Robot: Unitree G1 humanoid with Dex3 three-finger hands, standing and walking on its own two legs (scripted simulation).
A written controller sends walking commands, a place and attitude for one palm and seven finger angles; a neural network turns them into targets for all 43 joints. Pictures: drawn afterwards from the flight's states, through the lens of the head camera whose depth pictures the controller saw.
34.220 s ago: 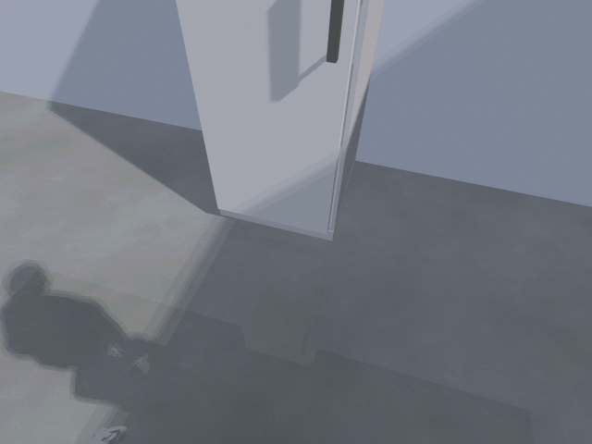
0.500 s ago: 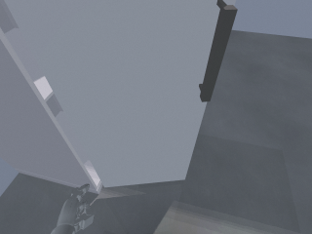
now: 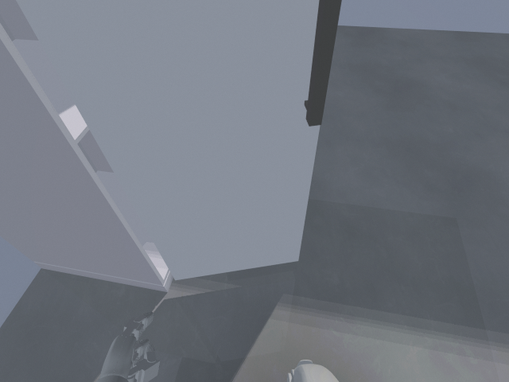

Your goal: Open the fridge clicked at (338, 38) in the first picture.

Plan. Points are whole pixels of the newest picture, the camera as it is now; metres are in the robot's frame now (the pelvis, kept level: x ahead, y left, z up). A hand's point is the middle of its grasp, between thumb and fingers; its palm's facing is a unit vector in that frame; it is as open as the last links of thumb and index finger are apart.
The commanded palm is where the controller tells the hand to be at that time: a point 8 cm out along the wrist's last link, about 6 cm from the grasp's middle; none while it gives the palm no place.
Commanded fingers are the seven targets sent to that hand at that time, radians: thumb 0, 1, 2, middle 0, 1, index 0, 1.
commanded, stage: stop stepping back and stand still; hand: right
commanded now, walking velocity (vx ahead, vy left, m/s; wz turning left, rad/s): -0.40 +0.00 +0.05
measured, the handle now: (317, 55) +0.61 -0.12 +0.20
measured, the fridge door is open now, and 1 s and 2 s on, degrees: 70 70 70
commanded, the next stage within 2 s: let the arm hang, fingers relaxed in 1.66 s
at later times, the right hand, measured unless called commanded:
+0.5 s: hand out of the picture +0.06 -0.30 +0.17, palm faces +0.52 +0.79 -0.34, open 7.4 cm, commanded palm +0.02 -0.32 +0.18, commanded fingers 0.00 -0.90 -0.90 0.20 0.30 0.20 0.30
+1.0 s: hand out of the picture +0.07 -0.30 +0.16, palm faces +0.49 +0.75 -0.44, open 7.4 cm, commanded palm +0.02 -0.32 +0.18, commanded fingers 0.00 -0.90 -0.90 0.20 0.30 0.20 0.30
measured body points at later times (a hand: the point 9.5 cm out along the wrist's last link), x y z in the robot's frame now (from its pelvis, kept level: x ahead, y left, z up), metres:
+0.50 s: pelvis -0.12 -0.02 +0.01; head -0.15 -0.05 +0.45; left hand +0.02 +0.23 -0.07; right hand +0.03 -0.34 +0.19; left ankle -0.13 +0.09 -0.73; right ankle -0.08 -0.13 -0.68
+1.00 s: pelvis -0.13 -0.02 +0.00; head -0.14 -0.02 +0.45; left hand +0.00 +0.22 -0.11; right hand +0.04 -0.34 +0.18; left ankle -0.10 +0.07 -0.73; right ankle -0.10 -0.15 -0.70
